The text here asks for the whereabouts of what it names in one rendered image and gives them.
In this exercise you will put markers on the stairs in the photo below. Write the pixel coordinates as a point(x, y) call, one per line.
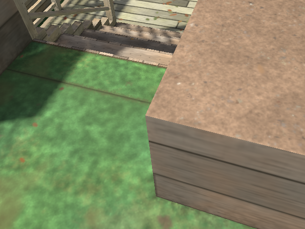
point(155, 57)

